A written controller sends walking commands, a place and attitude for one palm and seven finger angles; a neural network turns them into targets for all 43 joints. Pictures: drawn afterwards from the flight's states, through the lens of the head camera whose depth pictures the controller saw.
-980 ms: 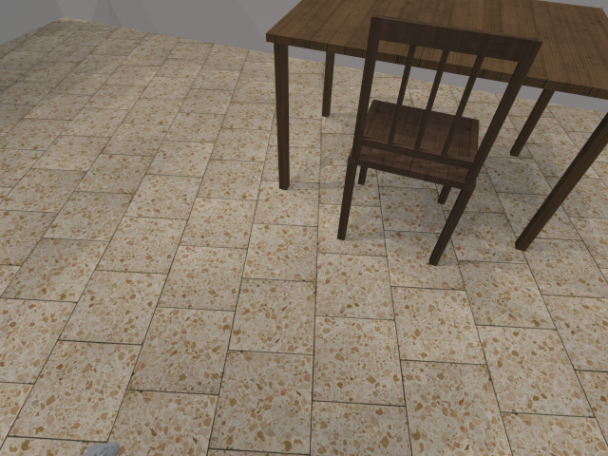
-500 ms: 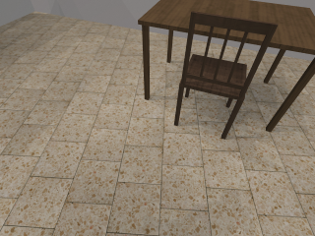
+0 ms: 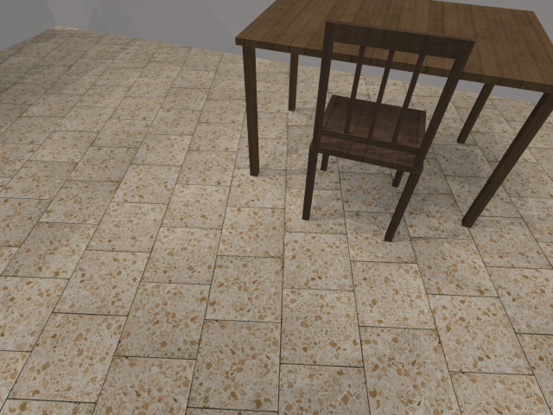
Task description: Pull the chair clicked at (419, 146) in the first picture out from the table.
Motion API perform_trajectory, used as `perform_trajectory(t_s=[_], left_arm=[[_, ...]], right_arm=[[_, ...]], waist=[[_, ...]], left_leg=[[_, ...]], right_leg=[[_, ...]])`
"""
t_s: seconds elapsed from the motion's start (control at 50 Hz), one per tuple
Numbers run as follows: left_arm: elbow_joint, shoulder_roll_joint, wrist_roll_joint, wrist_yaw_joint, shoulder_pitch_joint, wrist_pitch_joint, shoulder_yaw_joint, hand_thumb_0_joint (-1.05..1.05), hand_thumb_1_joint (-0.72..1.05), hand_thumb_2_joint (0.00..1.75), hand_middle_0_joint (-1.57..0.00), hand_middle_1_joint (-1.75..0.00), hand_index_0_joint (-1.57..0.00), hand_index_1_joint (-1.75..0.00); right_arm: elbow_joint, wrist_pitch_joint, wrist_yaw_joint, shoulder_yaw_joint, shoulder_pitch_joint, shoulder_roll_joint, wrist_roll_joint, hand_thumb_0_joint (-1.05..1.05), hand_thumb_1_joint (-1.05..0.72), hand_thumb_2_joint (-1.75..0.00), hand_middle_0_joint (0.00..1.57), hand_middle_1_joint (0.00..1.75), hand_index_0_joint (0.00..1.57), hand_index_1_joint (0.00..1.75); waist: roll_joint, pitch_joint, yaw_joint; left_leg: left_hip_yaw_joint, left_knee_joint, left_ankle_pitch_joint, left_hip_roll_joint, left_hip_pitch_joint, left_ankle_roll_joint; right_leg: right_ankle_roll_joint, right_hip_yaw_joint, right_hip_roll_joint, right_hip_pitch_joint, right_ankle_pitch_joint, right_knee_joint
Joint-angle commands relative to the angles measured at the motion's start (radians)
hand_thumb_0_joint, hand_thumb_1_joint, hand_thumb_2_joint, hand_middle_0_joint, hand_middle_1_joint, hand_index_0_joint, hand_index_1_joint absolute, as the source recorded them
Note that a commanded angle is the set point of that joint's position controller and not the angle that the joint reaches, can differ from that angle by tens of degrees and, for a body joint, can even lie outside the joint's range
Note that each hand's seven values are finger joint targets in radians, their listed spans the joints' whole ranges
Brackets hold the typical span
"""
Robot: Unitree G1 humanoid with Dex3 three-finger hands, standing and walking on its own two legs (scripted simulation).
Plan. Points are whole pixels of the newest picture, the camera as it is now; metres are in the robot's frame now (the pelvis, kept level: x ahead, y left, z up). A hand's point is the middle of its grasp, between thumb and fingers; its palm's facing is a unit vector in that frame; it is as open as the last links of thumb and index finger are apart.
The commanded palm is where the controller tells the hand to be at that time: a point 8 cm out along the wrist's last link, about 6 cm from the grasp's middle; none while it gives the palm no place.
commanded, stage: stand and wait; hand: left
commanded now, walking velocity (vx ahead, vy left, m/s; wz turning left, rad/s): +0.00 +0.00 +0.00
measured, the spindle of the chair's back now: (379, 97) +1.08 -0.28 -0.08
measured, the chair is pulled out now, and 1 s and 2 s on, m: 0.00 0.00 0.00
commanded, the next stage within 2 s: look at it before walking up in 0.04 s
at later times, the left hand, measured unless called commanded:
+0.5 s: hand out of the picture +0.08 +0.24 -0.16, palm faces -0.03 -0.94 -0.33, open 7.4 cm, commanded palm none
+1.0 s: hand out of the picture +0.07 +0.21 -0.18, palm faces -0.08 -0.96 -0.25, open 7.4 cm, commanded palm none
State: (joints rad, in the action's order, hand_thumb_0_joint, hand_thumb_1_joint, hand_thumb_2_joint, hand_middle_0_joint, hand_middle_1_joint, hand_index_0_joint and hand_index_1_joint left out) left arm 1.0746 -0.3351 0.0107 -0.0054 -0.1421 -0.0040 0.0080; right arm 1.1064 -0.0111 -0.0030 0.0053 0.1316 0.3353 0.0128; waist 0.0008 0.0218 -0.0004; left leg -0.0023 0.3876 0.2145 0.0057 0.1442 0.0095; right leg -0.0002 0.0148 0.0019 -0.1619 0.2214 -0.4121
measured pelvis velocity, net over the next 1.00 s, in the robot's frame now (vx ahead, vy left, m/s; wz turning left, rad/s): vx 0.04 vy -0.01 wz -0.11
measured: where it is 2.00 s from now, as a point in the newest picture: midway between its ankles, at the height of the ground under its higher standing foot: (303, 393)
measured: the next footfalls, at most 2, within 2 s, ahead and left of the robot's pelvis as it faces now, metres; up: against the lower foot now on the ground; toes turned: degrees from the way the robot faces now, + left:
left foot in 1.58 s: +0.42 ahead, +0.02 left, +0.00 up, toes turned -18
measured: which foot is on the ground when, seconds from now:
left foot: down 0.00-1.00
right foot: down 0.00-1.00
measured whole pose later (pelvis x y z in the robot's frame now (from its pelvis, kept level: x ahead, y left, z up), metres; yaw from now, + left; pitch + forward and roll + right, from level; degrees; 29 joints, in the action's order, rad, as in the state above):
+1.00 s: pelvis +0.04 -0.01 -0.01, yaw -6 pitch +0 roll +1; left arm 1.04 -0.27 0.02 -0.03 -0.28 -0.04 -0.02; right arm 1.05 -0.01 0.00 -0.01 0.21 0.26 0.02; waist 0.01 0.00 0.02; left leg -0.10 0.49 0.35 0.05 0.14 0.02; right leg -0.02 0.06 -0.03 -0.26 0.39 -0.64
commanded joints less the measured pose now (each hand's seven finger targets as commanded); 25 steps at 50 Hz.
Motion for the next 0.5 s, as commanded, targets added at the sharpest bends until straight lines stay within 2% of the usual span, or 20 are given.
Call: perform_trajectory(t_s=[0.0, 0.28, 0.36, 0.48], left_arm=[[-0.063, -0.206, 0.000, 0.016, 0.041, 0.028, -0.043, 0.00, 0.90, 0.90, -0.20, -0.30, -0.20, -0.30], [-0.055, -0.202, -0.001, 0.018, 0.036, 0.032, -0.043, 0.00, 0.90, 0.90, -0.20, -0.30, -0.20, -0.30], [-0.054, -0.203, -0.001, 0.018, 0.035, 0.031, -0.042, 0.00, 0.90, 0.90, -0.20, -0.30, -0.20, -0.30], [-0.053, -0.203, -0.001, 0.018, 0.035, 0.033, -0.043, 0.00, 0.90, 0.90, -0.20, -0.30, -0.20, -0.30]], right_arm=[[-0.064, -0.023, 0.015, -0.039, -0.052, 0.202, -0.005, 0.00, -0.90, -0.90, 0.20, 0.30, 0.20, 0.30], [-0.056, -0.024, 0.017, -0.039, -0.055, 0.200, -0.005, 0.00, -0.90, -0.90, 0.20, 0.30, 0.20, 0.30], [-0.057, -0.022, 0.017, -0.037, -0.056, 0.200, -0.005, 0.00, -0.90, -0.90, 0.20, 0.30, 0.20, 0.30], [-0.057, -0.023, 0.017, -0.037, -0.055, 0.201, -0.005, 0.00, -0.90, -0.90, 0.20, 0.30, 0.20, 0.30]], waist=[[0.010, -0.036, 0.003], [0.005, -0.054, 0.001], [0.005, -0.042, 0.002], [0.008, -0.063, 0.000]], left_leg=[[0.099, -0.066, -0.082, 0.104, 0.008, -0.039], [0.090, -0.061, -0.143, 0.111, -0.017, -0.034], [0.091, -0.065, -0.127, 0.110, -0.015, -0.034], [0.089, -0.064, -0.161, 0.113, -0.030, -0.033]], right_leg=[[-0.033, 0.112, 0.112, -0.009, -0.061, 0.086], [-0.034, 0.109, 0.116, 0.009, -0.155, 0.078], [-0.033, 0.112, 0.114, 0.004, -0.139, 0.085], [-0.034, 0.110, 0.116, 0.021, -0.181, 0.079]])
